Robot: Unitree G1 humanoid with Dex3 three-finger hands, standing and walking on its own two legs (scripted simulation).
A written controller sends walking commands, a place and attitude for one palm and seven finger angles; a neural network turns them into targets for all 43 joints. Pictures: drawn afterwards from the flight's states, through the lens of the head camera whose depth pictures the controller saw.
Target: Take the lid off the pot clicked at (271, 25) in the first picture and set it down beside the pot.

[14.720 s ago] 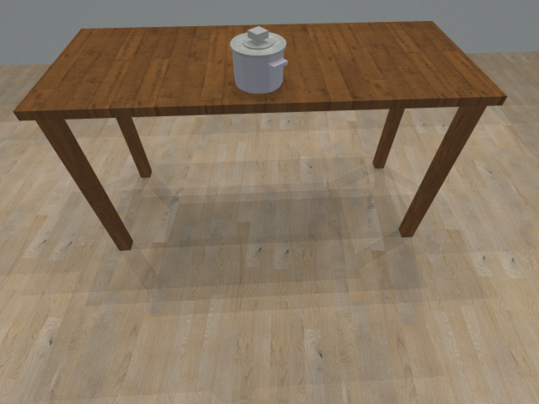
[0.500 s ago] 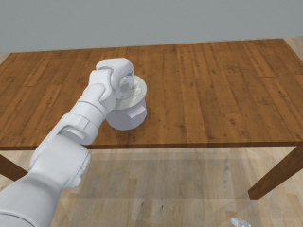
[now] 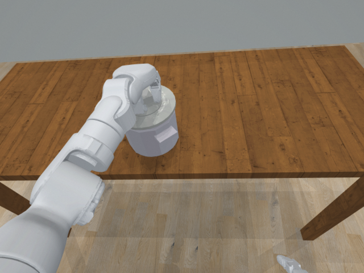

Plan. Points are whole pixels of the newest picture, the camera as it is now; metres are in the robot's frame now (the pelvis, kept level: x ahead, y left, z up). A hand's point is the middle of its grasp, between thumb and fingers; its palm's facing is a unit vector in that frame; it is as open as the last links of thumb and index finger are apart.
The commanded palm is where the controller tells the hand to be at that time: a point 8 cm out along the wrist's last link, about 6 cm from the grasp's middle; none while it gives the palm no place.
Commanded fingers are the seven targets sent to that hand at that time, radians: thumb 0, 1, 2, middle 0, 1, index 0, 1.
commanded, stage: lift the lid straight up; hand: left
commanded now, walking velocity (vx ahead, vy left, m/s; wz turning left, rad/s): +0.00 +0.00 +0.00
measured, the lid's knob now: (142, 96) +0.49 +0.09 +0.12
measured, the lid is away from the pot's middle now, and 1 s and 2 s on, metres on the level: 0.00 0.01 0.05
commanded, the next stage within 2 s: move the lid sideways beside the pot in 1.58 s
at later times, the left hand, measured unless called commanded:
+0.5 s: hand (130, 86) +0.46 +0.10 +0.18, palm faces -0.29 -0.02 -0.96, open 6.4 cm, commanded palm +0.45 +0.10 +0.26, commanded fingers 0.00 0.62 1.05 -0.81 -1.01 -0.93 -1.07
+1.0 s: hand (130, 65) +0.46 +0.09 +0.23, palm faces -0.20 -0.02 -0.98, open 6.4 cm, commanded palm +0.45 +0.09 +0.30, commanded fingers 0.00 0.62 1.05 -0.81 -1.01 -0.93 -1.07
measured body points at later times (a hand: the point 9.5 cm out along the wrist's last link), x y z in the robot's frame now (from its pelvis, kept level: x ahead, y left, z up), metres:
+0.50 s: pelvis +0.00 +0.00 +0.00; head +0.02 -0.03 +0.45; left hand +0.47 +0.10 +0.24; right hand +0.12 -0.24 -0.13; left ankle -0.04 +0.10 -0.74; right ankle +0.02 -0.13 -0.74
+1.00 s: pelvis -0.01 +0.00 +0.00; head +0.02 -0.04 +0.45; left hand +0.47 +0.08 +0.28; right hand +0.12 -0.24 -0.13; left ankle -0.04 +0.10 -0.74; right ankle +0.02 -0.13 -0.74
